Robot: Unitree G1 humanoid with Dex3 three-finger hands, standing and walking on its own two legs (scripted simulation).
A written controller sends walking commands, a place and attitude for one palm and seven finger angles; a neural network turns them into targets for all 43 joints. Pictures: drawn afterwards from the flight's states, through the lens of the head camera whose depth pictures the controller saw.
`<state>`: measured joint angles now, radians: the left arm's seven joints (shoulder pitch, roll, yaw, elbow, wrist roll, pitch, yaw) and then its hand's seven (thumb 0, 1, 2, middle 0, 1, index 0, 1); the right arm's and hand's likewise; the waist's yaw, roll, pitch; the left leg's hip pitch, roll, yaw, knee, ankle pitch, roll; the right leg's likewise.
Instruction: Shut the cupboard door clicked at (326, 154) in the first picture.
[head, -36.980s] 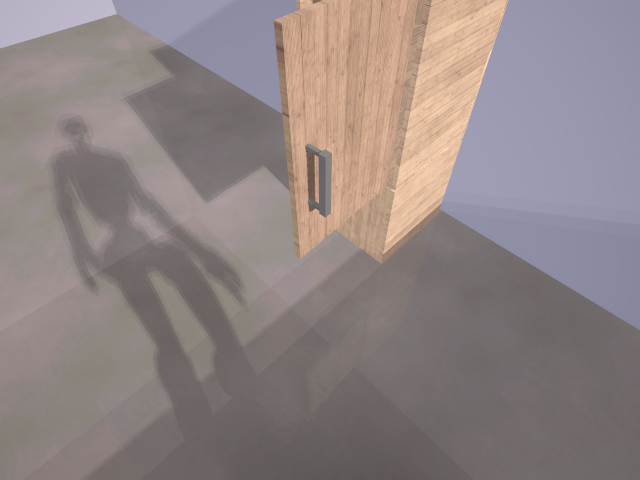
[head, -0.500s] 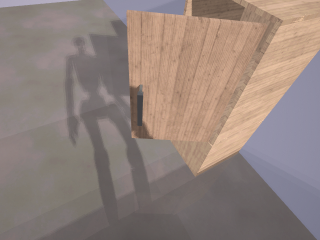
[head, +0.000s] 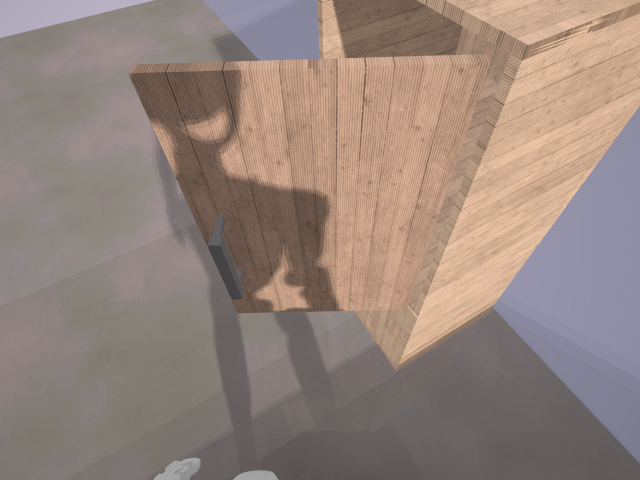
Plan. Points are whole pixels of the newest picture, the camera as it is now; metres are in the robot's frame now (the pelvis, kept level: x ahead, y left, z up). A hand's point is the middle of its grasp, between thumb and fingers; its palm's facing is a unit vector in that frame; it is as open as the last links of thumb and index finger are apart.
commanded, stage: come to a stop and stand still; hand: left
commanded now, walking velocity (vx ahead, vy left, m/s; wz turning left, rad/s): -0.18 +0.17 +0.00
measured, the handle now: (229, 260) +0.46 +0.18 -0.08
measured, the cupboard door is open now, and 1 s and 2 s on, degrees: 60 60 60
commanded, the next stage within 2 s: look again from close up in 0.96 s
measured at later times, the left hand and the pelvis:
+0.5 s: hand out of the picture -0.02 +0.26 -0.18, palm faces +0.07 -0.97 -0.22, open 7.4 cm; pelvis -0.03 +0.06 +0.00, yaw +0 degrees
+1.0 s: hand out of the picture -0.05 +0.22 -0.18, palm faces -0.01 -0.99 -0.16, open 7.3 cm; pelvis -0.06 +0.06 +0.01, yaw -1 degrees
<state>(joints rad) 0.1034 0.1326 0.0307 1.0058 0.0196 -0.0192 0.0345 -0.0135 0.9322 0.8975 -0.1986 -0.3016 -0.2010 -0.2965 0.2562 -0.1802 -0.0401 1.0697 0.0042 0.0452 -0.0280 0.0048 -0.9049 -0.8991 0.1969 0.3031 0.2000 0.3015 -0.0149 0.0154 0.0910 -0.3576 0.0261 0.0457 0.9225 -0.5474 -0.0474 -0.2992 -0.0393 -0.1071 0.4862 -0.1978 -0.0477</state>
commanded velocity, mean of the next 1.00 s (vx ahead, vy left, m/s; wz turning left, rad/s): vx -0.01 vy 0.01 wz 0.00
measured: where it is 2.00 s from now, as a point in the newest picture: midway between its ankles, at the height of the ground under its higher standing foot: outside the picture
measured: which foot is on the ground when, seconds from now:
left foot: up 0.00-0.28, down 0.30-1.00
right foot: down 0.00-0.30, up 0.32-0.54, down 0.56-1.00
